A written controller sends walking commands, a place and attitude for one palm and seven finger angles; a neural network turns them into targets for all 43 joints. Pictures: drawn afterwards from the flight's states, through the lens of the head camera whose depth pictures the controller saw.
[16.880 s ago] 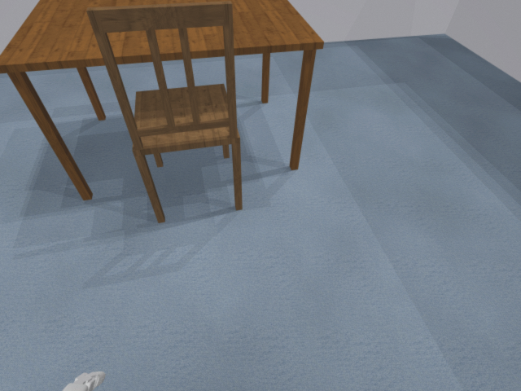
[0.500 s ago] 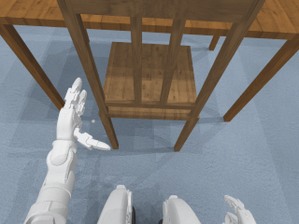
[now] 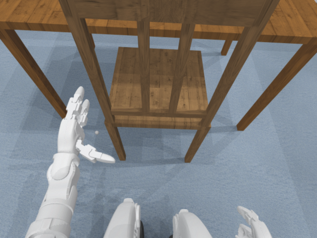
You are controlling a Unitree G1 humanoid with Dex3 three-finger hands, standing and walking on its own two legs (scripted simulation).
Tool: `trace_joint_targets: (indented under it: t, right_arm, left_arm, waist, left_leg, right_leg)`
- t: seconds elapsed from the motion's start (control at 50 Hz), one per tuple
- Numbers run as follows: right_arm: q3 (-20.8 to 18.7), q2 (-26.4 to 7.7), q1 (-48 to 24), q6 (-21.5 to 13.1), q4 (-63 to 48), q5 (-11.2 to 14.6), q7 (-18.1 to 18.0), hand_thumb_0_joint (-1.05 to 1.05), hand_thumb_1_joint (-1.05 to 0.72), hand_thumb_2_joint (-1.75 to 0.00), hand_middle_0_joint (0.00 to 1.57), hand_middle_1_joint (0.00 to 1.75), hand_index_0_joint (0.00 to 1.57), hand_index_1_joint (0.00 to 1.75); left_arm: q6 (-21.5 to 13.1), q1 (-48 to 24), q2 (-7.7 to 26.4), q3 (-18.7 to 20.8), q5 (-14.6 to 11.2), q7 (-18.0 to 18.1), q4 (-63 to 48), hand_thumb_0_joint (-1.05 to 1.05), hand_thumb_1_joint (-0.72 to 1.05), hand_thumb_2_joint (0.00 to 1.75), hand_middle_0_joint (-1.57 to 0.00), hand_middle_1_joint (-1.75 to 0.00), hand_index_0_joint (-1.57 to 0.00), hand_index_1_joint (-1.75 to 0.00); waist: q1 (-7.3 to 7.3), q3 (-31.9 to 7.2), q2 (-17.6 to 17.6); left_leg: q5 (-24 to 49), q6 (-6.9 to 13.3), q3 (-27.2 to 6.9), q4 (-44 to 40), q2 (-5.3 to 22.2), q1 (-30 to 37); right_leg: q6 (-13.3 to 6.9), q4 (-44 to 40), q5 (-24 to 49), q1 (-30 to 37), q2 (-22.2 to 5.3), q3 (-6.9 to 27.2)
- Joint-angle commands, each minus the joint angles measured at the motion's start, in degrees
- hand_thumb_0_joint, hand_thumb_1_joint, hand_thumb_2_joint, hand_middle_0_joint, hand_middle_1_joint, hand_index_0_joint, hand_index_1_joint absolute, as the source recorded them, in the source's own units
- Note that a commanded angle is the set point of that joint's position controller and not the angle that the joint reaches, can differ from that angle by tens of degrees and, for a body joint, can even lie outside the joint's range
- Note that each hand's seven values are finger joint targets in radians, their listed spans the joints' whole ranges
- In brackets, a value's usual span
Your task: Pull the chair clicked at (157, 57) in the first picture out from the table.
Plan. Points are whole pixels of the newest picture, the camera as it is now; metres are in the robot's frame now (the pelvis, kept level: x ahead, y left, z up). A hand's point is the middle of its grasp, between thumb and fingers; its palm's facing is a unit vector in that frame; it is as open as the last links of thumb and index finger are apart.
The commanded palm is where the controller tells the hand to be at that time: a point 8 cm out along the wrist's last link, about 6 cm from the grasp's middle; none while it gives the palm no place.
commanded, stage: push the fingers through the gap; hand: left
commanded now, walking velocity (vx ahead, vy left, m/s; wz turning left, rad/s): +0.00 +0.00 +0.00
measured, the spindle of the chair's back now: (144, 76) +0.52 +0.05 +0.06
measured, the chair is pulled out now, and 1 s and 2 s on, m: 0.00 0.00 0.00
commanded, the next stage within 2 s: hook a spindle and tug to test in 1.64 s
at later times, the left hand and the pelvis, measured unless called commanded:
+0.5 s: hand (101, 115) +0.42 +0.16 +0.02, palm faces +0.00 -1.00 -0.04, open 16.9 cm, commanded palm +0.40 +0.21 +0.02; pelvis +0.00 +0.00 +0.00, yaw +0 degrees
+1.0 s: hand (98, 100) +0.46 +0.17 +0.03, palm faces +0.01 -1.00 -0.03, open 16.9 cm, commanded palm +0.44 +0.21 +0.02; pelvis +0.00 +0.01 -0.01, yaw -1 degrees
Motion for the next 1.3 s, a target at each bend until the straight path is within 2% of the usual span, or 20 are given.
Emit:
trace_joint_targets:
  t: [0.0,0.1,0.22,0.24,0.26,0.38,0.48,0.52,0.56,0.6,0.72,0.76,0.84,0.92,1.0,1.06,1.12,1.16,1.22,1.28]
  right_arm:
    - [-3.16,-8.51,2.44,-1.73,-6.78,0.48,-0.14,0.0,-0.9,-0.9,0.2,0.3,0.2,0.3]
    - [-3.03,-8.91,2.75,-1.87,-5.68,0.53,-0.76,0.0,-0.9,-0.9,0.2,0.3,0.2,0.3]
    - [-3.11,-9.32,3.92,-2.28,-3.88,0.16,-1.05,0.0,-0.9,-0.9,0.2,0.3,0.2,0.3]
    - [-3.17,-9.44,4.21,-2.09,-3.84,0.14,-0.97,0.0,-0.9,-0.9,0.2,0.3,0.2,0.3]
    - [-3.1,-9.27,4.24,-1.96,-3.96,0.05,-0.79,0.0,-0.9,-0.9,0.2,0.3,0.2,0.3]
    - [-3.17,-9.4,5.37,-0.45,-4.21,0.13,-0.39,0.0,-0.9,-0.9,0.2,0.3,0.2,0.3]
    - [-3.12,-9.43,6.82,0.14,-3.34,-0.06,-0.37,0.0,-0.9,-0.9,0.2,0.3,0.2,0.3]
    - [-3.12,-9.2,7.0,-0.02,-3.46,-0.33,-0.08,0.0,-0.9,-0.9,0.2,0.3,0.2,0.3]
    - [-3.21,-9.39,7.52,0.21,-2.96,-0.53,-0.01,0.0,-0.9,-0.9,0.2,0.3,0.2,0.3]
    - [-3.25,-9.32,7.91,0.34,-2.72,-0.37,0.06,0.0,-0.9,-0.9,0.2,0.3,0.2,0.3]
    - [-3.27,-9.69,8.76,1.25,-1.93,-0.22,0.24,0.0,-0.9,-0.9,0.2,0.3,0.2,0.3]
    - [-3.34,-9.97,9.07,1.39,-1.35,-0.41,0.03,0.0,-0.9,-0.9,0.2,0.3,0.2,0.3]
    - [-3.37,-9.98,9.5,1.2,-1.12,-0.87,0.02,0.0,-0.9,-0.9,0.2,0.3,0.2,0.3]
    - [-3.58,-10.18,10.31,1.8,-0.8,-1.19,0.51,0.0,-0.9,-0.9,0.2,0.3,0.2,0.3]
    - [-3.66,-10.13,10.8,2.97,-0.99,-1.06,1.03,0.0,-0.9,-0.9,0.2,0.3,0.2,0.3]
    - [-3.34,-10.55,10.97,3.88,-1.03,-1.08,0.92,0.0,-0.9,-0.9,0.2,0.3,0.2,0.3]
    - [-3.18,-10.25,11.15,3.88,-0.82,-1.47,0.98,0.0,-0.9,-0.9,0.2,0.3,0.2,0.3]
    - [-3.14,-10.44,11.57,3.73,-0.52,-1.89,0.87,0.0,-0.9,-0.9,0.2,0.3,0.2,0.3]
    - [-2.87,-10.31,11.83,3.58,-0.2,-2.16,0.98,0.0,-0.9,-0.9,0.2,0.3,0.2,0.3]
    - [-3.17,-10.72,12.63,4.2,-0.13,-2.29,1.24,0.0,-0.9,-0.9,0.2,0.3,0.2,0.3]
  left_arm:
    - [-3.78,-12.22,8.42,2.34,-0.61,0.38,-11.25,0.0,-0.5,0.3,-0.06,-0.08,-0.06,-0.08]
    - [-4.24,-21.49,8.92,1.79,-0.56,0.14,-9.98,0.0,-0.5,0.3,-0.06,-0.08,-0.06,-0.08]
    - [-4.69,-26.7,10.46,2.68,0.06,-0.24,-6.19,0.0,-0.5,0.3,-0.06,-0.08,-0.06,-0.08]
    - [-4.33,-25.48,11.37,3.76,0.27,-0.14,-4.78,0.0,-0.5,0.3,-0.06,-0.08,-0.06,-0.08]
    - [-3.96,-26.23,10.03,2.59,0.22,-0.24,-4.57,0.0,-0.5,0.3,-0.06,-0.08,-0.06,-0.08]
    - [-2.07,-26.98,11.79,4.86,0.25,0.52,-1.63,0.0,-0.5,0.3,-0.06,-0.08,-0.06,-0.08]
    - [-3.03,-31.43,14.58,7.12,0.87,1.08,0.9,0.0,-0.5,0.3,-0.06,-0.08,-0.06,-0.08]
    - [-4.19,-32.44,14.25,6.91,1.05,1.05,-0.47,0.0,-0.5,0.3,-0.06,-0.08,-0.06,-0.08]
    - [-4.62,-32.05,15.82,8.43,0.92,0.77,0.6,0.0,-0.5,0.3,-0.06,-0.08,-0.06,-0.08]
    - [-4.7,-32.88,14.51,7.27,0.88,0.05,2.53,0.0,-0.5,0.3,-0.06,-0.08,-0.06,-0.08]
    - [-3.5,-36.49,14.28,6.47,0.89,-1.59,6.55,0.0,-0.5,0.3,-0.06,-0.08,-0.06,-0.08]
    - [-3.68,-39.3,16.5,8.17,1.04,-1.49,7.84,0.0,-0.5,0.3,-0.06,-0.08,-0.06,-0.08]
    - [-5.66,-42.22,17.94,9.43,1.21,-1.06,6.22,0.0,-0.5,0.3,-0.06,-0.08,-0.06,-0.08]
    - [-5.79,-42.3,17.3,8.55,2.31,-0.79,7.29,0.0,-0.5,0.3,-0.06,-0.08,-0.06,-0.08]
    - [-3.6,-41.88,13.91,6.49,2.57,-0.51,11.82,0.0,-0.5,0.3,-0.06,-0.08,-0.06,-0.08]
    - [-2.86,-43.59,17.45,9.23,2.87,0.11,15.05,0.0,-0.5,0.3,-0.06,-0.08,-0.06,-0.08]
    - [-4.53,-48.73,17.86,9.56,3.63,1.06,15.32,0.0,-0.5,0.3,-0.06,-0.08,-0.06,-0.08]
    - [-6.25,-52.58,20.83,11.56,3.96,1.62,14.1,0.0,-0.5,0.3,-0.06,-0.08,-0.06,-0.08]
    - [-7.67,-56.1,20.52,10.1,5.26,1.48,15.24,0.0,-0.5,0.3,-0.06,-0.08,-0.06,-0.08]
    - [-6.78,-51.87,21.24,11.29,5.34,0.78,17.36,0.0,-0.5,0.3,-0.06,-0.08,-0.06,-0.08]
  waist:
    - [-0.33,-21.26,1.98]
    - [-2.58,-19.56,0.81]
    - [-2.75,-22.84,2.28]
    - [-1.96,-22.93,3.03]
    - [-2.3,-23.7,3.15]
    - [-1.95,-24.8,2.1]
    - [-2.79,-23.79,0.28]
    - [-2.34,-25.92,3.33]
    - [-2.23,-26.36,2.37]
    - [-3.2,-25.66,0.91]
    - [-4.15,-23.74,2.6]
    - [-4.44,-23.4,2.56]
    - [-3.95,-27.83,5.19]
    - [-4.02,-30.1,6.65]
    - [-5.15,-26.53,4.43]
    - [-5.08,-23.83,2.16]
    - [-5.67,-23.76,3.6]
    - [-5.96,-25.63,3.99]
    - [-6.76,-27.33,7.51]
    - [-5.75,-29.86,6.91]
  left_leg:
    - [12.22,-1.05,-5.4,-8.2,-0.4,25.18]
    - [8.87,-0.79,-5.82,-7.33,-0.16,23.73]
    - [10.34,-1.04,-6.34,-6.4,-0.18,25.09]
    - [11.17,-1.2,-6.31,-6.49,-0.15,25.29]
    - [11.56,-1.11,-6.13,-6.37,-0.31,25.18]
    - [13.68,-1.08,-5.75,-6.62,-0.27,24.99]
    - [14.2,-0.79,-5.39,-5.86,-0.26,22.52]
    - [15.85,-1.02,-5.49,-5.89,-0.31,24.56]
    - [16.1,-0.94,-5.11,-5.42,-0.3,23.62]
    - [15.98,-0.67,-5.11,-5.26,-0.36,22.81]
    - [14.67,-0.79,-5.56,-5.48,-0.25,23.01]
    - [13.34,-0.68,-5.6,-4.86,-0.19,22.05]
    - [16.47,-0.99,-6.26,-4.62,-0.07,26.26]
    - [20.53,-1.44,-7.42,-4.96,0.37,30.18]
    - [18.35,-1.16,-7.66,-5.57,0.35,28.64]
    - [15.09,-0.99,-7.39,-5.79,0.23,24.7]
    - [13.85,-0.97,-7.54,-5.32,0.24,24.87]
    - [13.87,-0.85,-7.49,-4.5,0.24,24.69]
    - [14.32,-1.07,-8.07,-4.01,0.34,26.26]
    - [16.68,-1.2,-8.12,-4.02,0.5,27.52]
  right_leg:
    - [0.71,-11.54,14.72,2.34,-0.38,3.89]
    - [0.97,-11.9,11.58,-0.47,-0.34,4.17]
    - [0.85,-11.12,12.27,-1.17,-0.5,4.13]
    - [0.67,-10.93,12.78,-1.04,-0.48,4.07]
    - [0.8,-10.95,13.35,-0.5,-0.53,4.05]
    - [0.94,-11.03,15.84,1.03,-0.38,3.99]
    - [1.14,-10.67,17.1,1.8,-0.18,4.46]
    - [0.97,-10.17,17.99,1.59,-0.2,4.37]
    - [1.06,-10.27,18.93,2.94,-0.12,4.82]
    - [1.14,-10.34,19.28,2.7,0.0,4.79]
    - [1.07,-10.75,17.34,0.1,0.06,4.26]
    - [1.1,-10.79,15.86,-0.63,0.06,4.62]
    - [0.8,-9.97,17.3,-1.12,0.17,4.24]
    - [0.58,-8.94,18.97,-2.79,0.31,3.07]
    - [0.72,-9.79,17.22,-4.36,0.49,2.59]
    - [0.86,-10.17,15.21,-3.82,0.45,2.81]
    - [0.79,-9.85,13.61,-5.62,0.47,2.79]
    - [0.82,-9.52,13.62,-5.1,0.54,3.31]
    - [0.65,-8.69,13.13,-7.31,0.55,3.17]
    - [0.47,-8.58,15.0,-5.68,0.63,2.97]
